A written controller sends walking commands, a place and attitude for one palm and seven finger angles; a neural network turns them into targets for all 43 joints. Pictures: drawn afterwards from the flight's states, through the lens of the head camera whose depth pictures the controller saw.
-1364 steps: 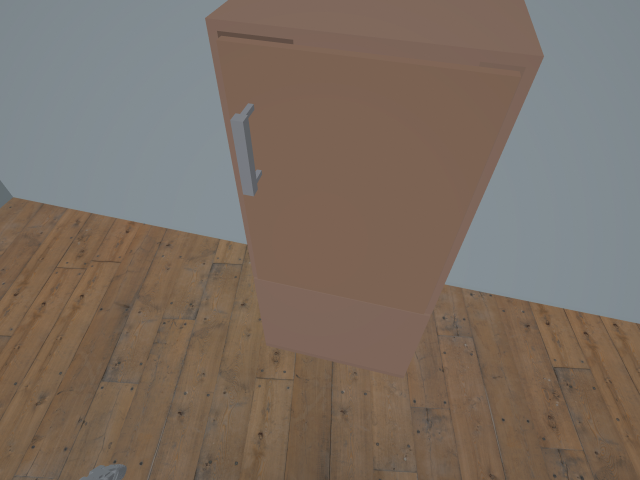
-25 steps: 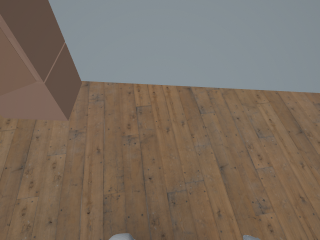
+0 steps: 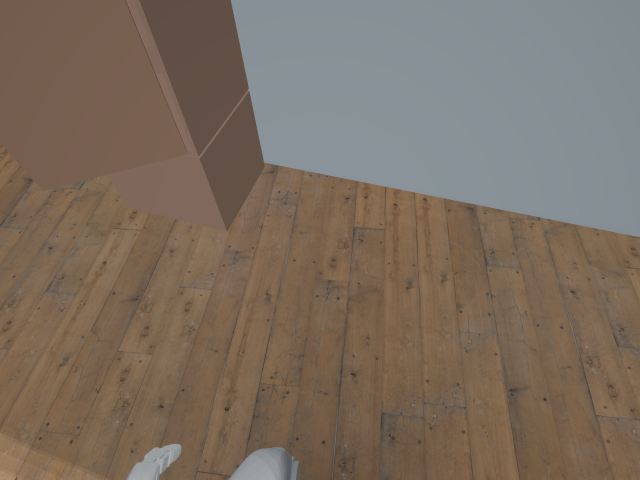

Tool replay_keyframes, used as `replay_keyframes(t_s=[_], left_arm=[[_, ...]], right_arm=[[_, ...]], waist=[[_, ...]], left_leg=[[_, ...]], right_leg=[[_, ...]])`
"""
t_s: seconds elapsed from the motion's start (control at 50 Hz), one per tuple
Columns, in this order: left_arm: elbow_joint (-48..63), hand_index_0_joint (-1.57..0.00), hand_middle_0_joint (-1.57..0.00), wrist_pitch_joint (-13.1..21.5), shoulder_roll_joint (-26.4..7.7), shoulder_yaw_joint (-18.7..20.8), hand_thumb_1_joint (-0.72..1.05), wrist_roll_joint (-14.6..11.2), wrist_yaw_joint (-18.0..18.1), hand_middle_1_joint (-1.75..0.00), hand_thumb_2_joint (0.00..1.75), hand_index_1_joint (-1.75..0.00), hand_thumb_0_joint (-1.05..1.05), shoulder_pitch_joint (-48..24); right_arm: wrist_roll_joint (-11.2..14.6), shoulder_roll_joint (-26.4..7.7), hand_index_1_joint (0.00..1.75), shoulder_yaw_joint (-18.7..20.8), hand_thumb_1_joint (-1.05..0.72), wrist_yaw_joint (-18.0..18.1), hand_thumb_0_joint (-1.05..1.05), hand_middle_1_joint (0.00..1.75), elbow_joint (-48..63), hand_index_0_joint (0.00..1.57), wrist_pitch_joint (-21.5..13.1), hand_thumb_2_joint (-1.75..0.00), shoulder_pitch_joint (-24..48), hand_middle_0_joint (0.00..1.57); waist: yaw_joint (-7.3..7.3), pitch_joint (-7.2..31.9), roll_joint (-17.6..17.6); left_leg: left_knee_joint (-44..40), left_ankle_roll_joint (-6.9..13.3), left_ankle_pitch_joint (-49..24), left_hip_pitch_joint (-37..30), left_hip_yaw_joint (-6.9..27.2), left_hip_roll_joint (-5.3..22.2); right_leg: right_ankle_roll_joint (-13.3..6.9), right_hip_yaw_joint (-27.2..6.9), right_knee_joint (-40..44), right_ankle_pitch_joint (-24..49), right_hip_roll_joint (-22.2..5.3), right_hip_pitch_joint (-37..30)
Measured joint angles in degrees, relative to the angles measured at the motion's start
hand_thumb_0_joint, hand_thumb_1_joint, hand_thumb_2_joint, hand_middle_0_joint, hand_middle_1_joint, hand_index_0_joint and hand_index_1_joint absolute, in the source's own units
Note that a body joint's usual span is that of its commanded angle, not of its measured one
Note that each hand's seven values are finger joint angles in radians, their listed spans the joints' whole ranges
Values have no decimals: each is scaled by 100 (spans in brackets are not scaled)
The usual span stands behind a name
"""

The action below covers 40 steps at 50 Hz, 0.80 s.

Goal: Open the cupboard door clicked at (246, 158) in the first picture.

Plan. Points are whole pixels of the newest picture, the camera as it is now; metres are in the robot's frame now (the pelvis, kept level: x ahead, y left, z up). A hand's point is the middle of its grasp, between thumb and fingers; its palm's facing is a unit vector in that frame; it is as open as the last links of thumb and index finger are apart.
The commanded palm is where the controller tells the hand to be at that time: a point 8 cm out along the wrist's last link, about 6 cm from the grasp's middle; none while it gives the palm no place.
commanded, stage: turn to face it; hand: left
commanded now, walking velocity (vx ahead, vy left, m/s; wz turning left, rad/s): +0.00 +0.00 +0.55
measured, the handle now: out of the picture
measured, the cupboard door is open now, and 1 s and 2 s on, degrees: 38 38 38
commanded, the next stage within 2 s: take the last steps up to it in 0.52 s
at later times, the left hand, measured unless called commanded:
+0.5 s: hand out of the picture +0.04 +0.25 -0.16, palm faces +0.26 -0.93 -0.25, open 7.4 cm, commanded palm none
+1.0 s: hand out of the picture -0.06 +0.21 -0.17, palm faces +0.49 -0.85 -0.20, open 7.3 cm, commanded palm none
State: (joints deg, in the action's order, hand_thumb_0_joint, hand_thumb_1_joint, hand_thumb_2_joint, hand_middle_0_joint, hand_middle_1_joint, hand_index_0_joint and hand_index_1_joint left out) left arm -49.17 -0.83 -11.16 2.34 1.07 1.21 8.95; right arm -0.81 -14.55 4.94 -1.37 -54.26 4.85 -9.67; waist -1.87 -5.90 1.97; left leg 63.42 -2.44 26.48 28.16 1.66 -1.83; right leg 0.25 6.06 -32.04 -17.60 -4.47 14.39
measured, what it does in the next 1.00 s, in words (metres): steps on the spot, turning left: left foot, then right foot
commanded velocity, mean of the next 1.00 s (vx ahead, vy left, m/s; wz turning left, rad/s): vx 0.12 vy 0.06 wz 0.28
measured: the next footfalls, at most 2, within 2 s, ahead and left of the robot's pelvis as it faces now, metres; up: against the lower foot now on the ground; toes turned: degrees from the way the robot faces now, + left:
left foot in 0.22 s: +0.04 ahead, +0.14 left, +0.00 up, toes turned +13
right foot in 0.60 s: +0.09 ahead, -0.10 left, +0.00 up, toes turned +11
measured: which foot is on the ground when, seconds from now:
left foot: up 0.00-0.20, down 0.22-0.60, up 0.62-1.00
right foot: down 0.00-0.22, up 0.24-0.58, down 0.60-1.00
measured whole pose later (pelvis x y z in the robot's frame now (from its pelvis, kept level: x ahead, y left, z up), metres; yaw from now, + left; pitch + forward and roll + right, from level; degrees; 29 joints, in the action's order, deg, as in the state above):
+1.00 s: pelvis +0.06 +0.06 +0.01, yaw +24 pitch +1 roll +2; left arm -61.2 1.7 -11.3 3.8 1.7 -0.3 20.6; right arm -0.8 -12.4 3.3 -2.7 -57.9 2.2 -9.3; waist 2.8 -3.7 -3.3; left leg 35.6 -1.7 19.5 20.5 -5.7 1.6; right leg 4.4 11.0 -24.9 -19.4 -9.8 4.7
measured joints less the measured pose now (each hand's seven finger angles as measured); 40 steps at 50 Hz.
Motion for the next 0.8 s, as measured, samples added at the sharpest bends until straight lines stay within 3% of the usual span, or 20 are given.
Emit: replay_keyframes(t_s=[0.06,0.16,0.2,0.22,0.28,0.34,0.4,0.5,0.54,0.6,0.64,0.68,0.74,0.8], left_arm=[[-82,-21,-20,-13,47,-30,91,18,-11,-30,90,-30,1,122],[-196,-21,-21,31,17,-28,90,45,-63,-30,90,-30,1,283],[-252,-21,-21,24,-41,4,90,19,-83,-30,90,-30,1,382],[-265,-21,-21,1,-62,24,90,-7,-95,-30,90,-30,1,462],[-432,-21,-21,-200,-248,98,90,-29,-60,-30,90,-30,1,437],[-593,-20,-20,-306,-332,160,91,-34,-45,-30,90,-30,1,329],[-589,-20,-20,-280,-346,170,91,-40,-64,-30,90,-30,1,245],[-520,-20,-20,-232,-262,125,91,-50,-71,-30,90,-30,1,127],[-498,-20,-20,-199,-202,97,91,-59,-73,-30,90,-30,1,88],[-445,-20,-20,-66,-149,50,91,-56,-74,-30,90,-30,1,127],[-506,-20,-20,17,-22,16,91,-21,-46,-30,90,-30,1,119],[-531,-20,-20,70,99,-30,91,-9,-40,-30,90,-30,1,168],[-575,-20,-20,140,227,-44,91,-10,-55,-30,90,-30,1,329],[-677,-21,-20,210,236,23,92,7,-43,-30,90,-30,1,511]], right_arm=[[16,28,30,-9,-90,-48,1,30,10,20,19,-89,33,20],[45,90,30,-82,-91,-68,1,30,39,20,-40,-89,162,20],[45,98,30,-121,-91,-64,1,30,85,20,-108,-89,218,20],[35,68,30,-138,-90,-68,1,30,136,20,-162,-89,218,20],[-12,177,30,-171,-90,1,1,30,195,20,-289,-89,309,20],[-36,266,30,-233,-90,123,1,30,214,20,-356,-89,271,20],[-38,328,30,-295,-90,182,1,30,151,21,-392,-89,213,20],[-49,403,30,-338,-90,185,1,30,4,21,-363,-89,78,20],[-52,412,30,-334,-90,176,1,30,-64,21,-326,-89,30,20],[-8,426,30,-310,-90,156,1,30,-160,21,-274,-89,-79,20],[30,351,30,-258,-90,131,1,30,-238,21,-216,-89,-77,20],[21,286,30,-207,-90,113,1,30,-320,21,-137,-89,-76,20],[8,226,30,-151,-90,58,1,30,-420,20,-110,-89,-105,20],[-8,216,30,-112,-90,-4,1,30,-474,20,-123,-89,-183,20]], waist=[[-28,9,-173],[107,-48,-442],[149,-50,-503],[161,0,-459],[220,-28,-600],[241,5,-548],[273,26,-456],[234,94,-271],[199,117,-192],[182,211,-187],[158,178,-40],[133,144,17],[138,145,-25],[160,212,-143]], left_leg=[[-144,-90,-86,-43,-294,164],[-1726,-79,-55,-608,-587,244],[-2583,-18,-533,-953,-665,222],[-2998,116,-1038,-1109,-636,260],[-2729,455,-863,-962,-589,158],[-2958,466,-866,-1053,-458,136],[-3327,464,-1081,-1217,-342,114],[-3589,414,-1223,-1359,-156,105],[-3544,368,-1202,-1352,-83,103],[-3243,264,-1045,-1224,-26,21],[-2579,196,-404,-1006,28,31],[-1518,150,68,-699,3,-11],[-392,63,-148,-345,-120,42],[-362,-8,-422,-240,-265,190]], right_leg=[[33,210,227,55,-168,-186],[153,524,150,-63,-431,-246],[241,636,-107,-226,-526,-178],[288,693,-351,-347,-533,-67],[379,156,-1820,-1336,-435,533],[391,-202,-2778,-1180,-199,986],[406,-345,-2828,-912,-80,1134],[393,-377,-1925,-829,53,897],[366,-350,-1364,-736,126,661],[241,-305,-56,-14,154,78],[-7,-207,-66,-105,192,16],[-82,-104,-26,-135,157,-100],[-56,1,319,3,91,-354],[-18,138,665,112,-7,-577]])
